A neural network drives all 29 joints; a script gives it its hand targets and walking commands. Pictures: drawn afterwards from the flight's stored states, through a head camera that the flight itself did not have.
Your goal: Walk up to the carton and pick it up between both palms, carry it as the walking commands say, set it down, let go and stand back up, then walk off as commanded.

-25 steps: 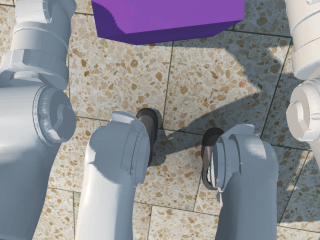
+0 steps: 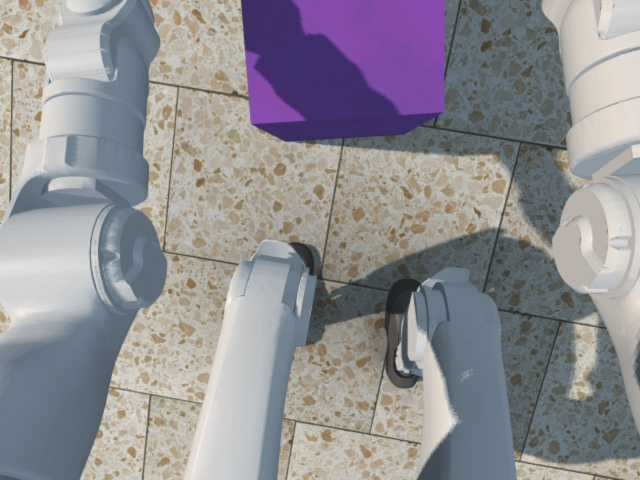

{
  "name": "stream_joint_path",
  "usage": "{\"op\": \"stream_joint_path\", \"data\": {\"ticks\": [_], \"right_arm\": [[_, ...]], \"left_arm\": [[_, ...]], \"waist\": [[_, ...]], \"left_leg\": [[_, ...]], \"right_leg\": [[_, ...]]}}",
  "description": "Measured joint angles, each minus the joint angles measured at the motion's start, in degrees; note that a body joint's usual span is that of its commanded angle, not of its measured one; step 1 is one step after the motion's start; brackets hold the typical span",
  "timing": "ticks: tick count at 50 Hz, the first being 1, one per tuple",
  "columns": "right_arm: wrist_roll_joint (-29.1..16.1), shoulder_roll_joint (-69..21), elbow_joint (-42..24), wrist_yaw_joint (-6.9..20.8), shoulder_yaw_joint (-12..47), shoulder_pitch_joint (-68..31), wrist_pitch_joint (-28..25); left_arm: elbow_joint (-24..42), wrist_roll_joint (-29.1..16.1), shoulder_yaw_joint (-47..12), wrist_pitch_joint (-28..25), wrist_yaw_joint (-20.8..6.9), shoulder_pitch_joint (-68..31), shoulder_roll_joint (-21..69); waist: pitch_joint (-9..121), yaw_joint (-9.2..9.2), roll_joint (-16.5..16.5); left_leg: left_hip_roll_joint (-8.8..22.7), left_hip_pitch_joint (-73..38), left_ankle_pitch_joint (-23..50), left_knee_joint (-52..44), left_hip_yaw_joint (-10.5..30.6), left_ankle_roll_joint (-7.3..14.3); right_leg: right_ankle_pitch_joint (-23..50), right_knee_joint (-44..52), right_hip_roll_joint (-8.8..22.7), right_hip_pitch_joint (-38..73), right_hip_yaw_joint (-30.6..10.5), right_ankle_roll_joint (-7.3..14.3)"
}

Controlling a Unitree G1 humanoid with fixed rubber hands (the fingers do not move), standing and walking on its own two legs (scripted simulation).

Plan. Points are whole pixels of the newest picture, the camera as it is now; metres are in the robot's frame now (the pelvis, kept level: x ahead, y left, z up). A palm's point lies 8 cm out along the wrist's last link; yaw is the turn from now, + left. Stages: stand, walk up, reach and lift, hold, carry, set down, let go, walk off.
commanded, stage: set down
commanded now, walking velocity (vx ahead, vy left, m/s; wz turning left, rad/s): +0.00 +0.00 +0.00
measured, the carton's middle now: (341, 37) +0.58 +0.08 -0.32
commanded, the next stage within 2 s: let go in 0.86 s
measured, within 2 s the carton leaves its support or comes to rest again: neither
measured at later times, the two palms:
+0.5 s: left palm out of the picture +0.55 +0.27 +0.04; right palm out of the picture +0.62 -0.11 +0.04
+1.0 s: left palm out of the picture +0.53 +0.26 +0.11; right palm out of the picture +0.59 -0.12 +0.11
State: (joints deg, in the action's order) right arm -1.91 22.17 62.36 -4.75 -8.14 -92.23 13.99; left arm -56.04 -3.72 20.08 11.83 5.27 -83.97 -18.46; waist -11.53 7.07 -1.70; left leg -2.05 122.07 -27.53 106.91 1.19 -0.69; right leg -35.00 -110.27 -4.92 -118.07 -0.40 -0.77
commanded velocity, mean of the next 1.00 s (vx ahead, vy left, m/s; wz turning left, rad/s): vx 0.00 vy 0.00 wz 0.00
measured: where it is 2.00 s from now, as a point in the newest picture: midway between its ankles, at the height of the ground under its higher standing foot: (344, 332)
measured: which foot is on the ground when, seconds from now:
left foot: down 0.00-1.00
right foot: down 0.00-1.00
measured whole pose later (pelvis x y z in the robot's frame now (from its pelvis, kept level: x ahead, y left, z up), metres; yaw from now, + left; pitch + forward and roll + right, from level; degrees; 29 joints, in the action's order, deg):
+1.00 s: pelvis +0.05 +0.01 +0.23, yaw +0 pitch +44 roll -2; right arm 9.8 12.5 48.9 -3.3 -17.8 -69.7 12.7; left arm -44.5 8.8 26.2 10.4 -2.2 -63.0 -11.7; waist -2.5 5.2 -1.9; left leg -1.0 82.4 -12.2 50.8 2.0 0.2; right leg -17.0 -52.4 -4.0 -79.3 -3.1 -0.8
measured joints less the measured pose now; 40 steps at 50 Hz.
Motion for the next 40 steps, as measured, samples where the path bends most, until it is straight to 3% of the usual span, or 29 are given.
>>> {"op": "stream_joint_path", "data": {"ticks": [14, 26, 40], "right_arm": [[0.95, -0.33, -5.48, 0.73, -1.29, 4.63, 2.91], [2.39, -2.08, -7.93, 1.85, -2.64, 10.18, 2.11], [8.37, -4.86, -6.70, 4.76, -8.20, 14.28, -0.25]], "left_arm": [[6.02, 1.05, 2.07, 3.43, -1.05, 4.26, 1.13], [8.39, 2.15, 2.96, 2.78, -2.81, 9.86, 2.21], [7.35, 8.48, 6.95, 0.10, -5.16, 13.77, 5.93]], "waist": [[5.06, -0.26, 0.18], [8.76, -0.48, -0.17], [11.07, -0.22, -0.64]], "left_leg": [[0.23, -8.07, 2.96, -14.38, -0.13, 0.38], [0.26, -20.00, 7.19, -31.21, 0.10, 0.47], [0.86, -33.88, 13.63, -50.19, -0.01, 0.66]], "right_leg": [[3.85, 14.60, 0.12, 7.45, -1.16, -0.08], [8.65, 31.53, 0.63, 18.95, -1.97, 0.14], [15.84, 50.78, 0.80, 32.39, -3.12, 0.13]]}}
